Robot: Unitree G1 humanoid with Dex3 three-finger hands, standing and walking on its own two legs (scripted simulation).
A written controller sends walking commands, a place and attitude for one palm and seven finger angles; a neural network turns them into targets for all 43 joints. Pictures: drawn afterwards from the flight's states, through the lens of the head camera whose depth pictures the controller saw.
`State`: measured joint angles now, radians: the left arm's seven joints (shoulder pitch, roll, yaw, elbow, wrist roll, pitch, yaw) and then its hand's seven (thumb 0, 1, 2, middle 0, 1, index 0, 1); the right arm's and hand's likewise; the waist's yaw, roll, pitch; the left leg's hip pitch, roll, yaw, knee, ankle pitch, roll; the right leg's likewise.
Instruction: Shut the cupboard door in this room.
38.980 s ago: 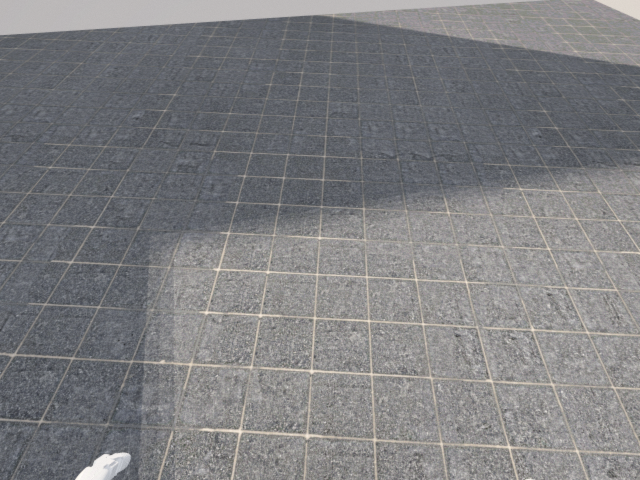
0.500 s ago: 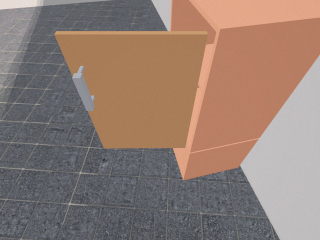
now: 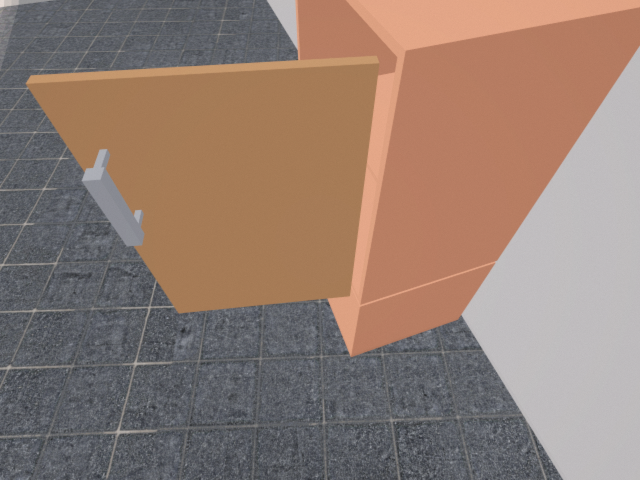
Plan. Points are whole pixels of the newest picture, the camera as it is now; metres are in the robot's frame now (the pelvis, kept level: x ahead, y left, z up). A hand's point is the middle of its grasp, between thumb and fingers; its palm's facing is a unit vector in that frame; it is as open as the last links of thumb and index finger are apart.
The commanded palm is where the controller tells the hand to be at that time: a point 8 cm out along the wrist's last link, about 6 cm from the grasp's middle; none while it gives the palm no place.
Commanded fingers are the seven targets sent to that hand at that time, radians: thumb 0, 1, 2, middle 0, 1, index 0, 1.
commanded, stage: come to a stop and stand still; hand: left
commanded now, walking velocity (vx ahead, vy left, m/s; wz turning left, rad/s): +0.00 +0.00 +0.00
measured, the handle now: (119, 199) +0.47 +0.30 +0.05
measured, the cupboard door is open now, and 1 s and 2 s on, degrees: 77 77 77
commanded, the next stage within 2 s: look again from close up in 0.50 s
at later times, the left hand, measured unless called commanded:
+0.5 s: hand out of the picture +0.03 +0.16 -0.17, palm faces +0.05 -0.98 -0.20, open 7.3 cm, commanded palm none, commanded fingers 0.00 0.90 0.90 -0.20 -0.30 -0.20 -0.30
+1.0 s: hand out of the picture +0.01 +0.21 -0.17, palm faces +0.00 -0.98 -0.18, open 7.4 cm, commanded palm none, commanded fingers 0.00 0.90 0.90 -0.20 -0.30 -0.20 -0.30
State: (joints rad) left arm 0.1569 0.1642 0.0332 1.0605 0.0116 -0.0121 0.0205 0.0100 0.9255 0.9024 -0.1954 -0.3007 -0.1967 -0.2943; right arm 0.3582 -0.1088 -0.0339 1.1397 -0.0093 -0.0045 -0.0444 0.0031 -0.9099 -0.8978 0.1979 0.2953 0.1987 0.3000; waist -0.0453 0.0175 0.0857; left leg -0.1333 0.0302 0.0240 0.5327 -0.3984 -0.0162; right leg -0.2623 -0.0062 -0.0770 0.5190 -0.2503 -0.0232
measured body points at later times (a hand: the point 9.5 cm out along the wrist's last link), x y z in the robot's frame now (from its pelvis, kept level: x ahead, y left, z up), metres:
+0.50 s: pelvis +0.03 -0.01 +0.01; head +0.06 -0.01 +0.46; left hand +0.03 +0.22 -0.15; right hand +0.04 -0.23 -0.15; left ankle -0.02 +0.12 -0.73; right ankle +0.00 -0.10 -0.73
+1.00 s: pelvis +0.00 +0.04 +0.00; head -0.01 +0.05 +0.45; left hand +0.01 +0.26 -0.16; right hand +0.02 -0.19 -0.15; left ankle -0.02 +0.12 -0.73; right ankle +0.00 -0.10 -0.73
